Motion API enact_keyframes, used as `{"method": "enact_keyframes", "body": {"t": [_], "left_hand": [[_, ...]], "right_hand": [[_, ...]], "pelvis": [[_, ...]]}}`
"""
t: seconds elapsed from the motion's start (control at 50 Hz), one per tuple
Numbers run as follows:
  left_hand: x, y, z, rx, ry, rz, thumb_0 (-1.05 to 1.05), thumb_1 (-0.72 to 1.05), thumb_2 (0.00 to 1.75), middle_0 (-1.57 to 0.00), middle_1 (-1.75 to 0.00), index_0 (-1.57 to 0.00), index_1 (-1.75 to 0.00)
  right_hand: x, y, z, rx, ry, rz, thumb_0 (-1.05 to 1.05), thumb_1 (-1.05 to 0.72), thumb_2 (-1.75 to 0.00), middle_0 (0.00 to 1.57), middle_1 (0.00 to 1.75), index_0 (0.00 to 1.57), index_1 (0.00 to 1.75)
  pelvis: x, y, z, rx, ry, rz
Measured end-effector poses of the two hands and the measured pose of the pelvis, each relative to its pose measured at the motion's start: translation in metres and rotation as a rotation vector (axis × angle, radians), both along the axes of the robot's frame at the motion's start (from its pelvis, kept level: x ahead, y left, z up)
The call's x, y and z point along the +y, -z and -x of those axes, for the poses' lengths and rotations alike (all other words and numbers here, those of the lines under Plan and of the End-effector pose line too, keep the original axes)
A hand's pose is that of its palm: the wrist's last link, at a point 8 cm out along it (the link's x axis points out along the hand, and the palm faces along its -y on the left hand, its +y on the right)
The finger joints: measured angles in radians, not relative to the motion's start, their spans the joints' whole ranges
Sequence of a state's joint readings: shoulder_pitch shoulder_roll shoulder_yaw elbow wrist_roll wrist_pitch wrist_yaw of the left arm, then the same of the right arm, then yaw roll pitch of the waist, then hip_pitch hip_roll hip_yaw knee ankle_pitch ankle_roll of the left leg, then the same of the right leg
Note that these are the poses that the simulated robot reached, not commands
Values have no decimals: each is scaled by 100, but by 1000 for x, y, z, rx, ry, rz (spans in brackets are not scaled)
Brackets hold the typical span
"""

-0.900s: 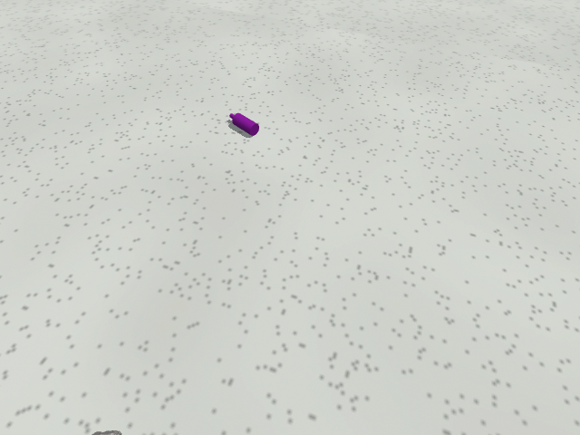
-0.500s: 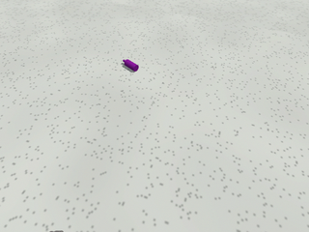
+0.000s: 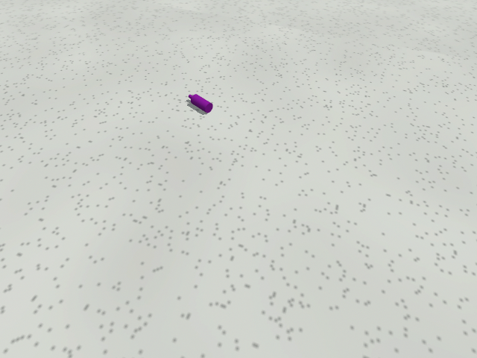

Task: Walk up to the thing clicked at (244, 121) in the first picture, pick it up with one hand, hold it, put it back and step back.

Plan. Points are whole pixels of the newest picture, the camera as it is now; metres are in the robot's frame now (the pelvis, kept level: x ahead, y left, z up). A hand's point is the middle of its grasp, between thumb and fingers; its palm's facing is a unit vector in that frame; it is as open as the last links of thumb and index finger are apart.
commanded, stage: stand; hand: left
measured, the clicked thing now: (199, 101) +1.75 +0.30 -0.75
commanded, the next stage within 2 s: walk up in 0.22 s
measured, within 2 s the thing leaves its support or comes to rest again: neither
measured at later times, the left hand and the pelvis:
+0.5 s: hand out of the picture +0.10 +0.34 -0.15, palm faces -0.11 -0.90 -0.42, open 7.4 cm; pelvis +0.05 +0.06 -0.01, yaw -7 degrees
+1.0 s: hand (116, 199) +0.48 +0.32 -0.13, palm faces -0.34 -0.81 -0.49, open 7.4 cm; pelvis +0.25 +0.10 -0.04, yaw -19 degrees
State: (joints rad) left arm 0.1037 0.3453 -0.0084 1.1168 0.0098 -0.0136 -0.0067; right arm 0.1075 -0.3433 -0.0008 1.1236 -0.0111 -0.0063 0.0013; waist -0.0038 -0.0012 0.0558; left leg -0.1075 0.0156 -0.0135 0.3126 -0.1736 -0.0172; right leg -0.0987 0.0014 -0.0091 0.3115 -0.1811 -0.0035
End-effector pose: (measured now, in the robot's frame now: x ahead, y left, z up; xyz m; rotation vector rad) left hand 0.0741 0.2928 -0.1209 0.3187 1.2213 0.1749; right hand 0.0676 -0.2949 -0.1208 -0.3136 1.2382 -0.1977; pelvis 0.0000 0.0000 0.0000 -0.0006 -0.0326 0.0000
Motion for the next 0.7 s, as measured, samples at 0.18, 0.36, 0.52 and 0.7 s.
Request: {"method": "enact_keyframes", "body": {"t": [0.18,0.36,0.52,0.7], "left_hand": [[1,0,5,19,-4,-4,0,90,90,-21,-30,-20,-30],[27,-8,8,35,22,-35,0,90,90,-21,-30,-20,-30],[100,-12,-30,54,59,-103,1,90,90,-21,-30,-20,-30],[139,-1,-171,2,242,-116,1,90,90,-20,-30,-20,-30]], "right_hand": [[0,2,4,16,2,-3,1,-91,-90,20,30,21,30],[-12,-1,-20,-99,19,-2,1,-91,-90,20,30,21,30],[13,-17,-57,-134,26,39,1,-91,-90,20,30,20,30],[71,-15,-49,-139,205,53,0,-91,-90,20,30,21,30]], "pelvis": [[0,0,0,3,1,-2],[16,7,-11,29,72,15],[63,12,-53,29,122,26],[111,18,-115,24,217,1]]}}
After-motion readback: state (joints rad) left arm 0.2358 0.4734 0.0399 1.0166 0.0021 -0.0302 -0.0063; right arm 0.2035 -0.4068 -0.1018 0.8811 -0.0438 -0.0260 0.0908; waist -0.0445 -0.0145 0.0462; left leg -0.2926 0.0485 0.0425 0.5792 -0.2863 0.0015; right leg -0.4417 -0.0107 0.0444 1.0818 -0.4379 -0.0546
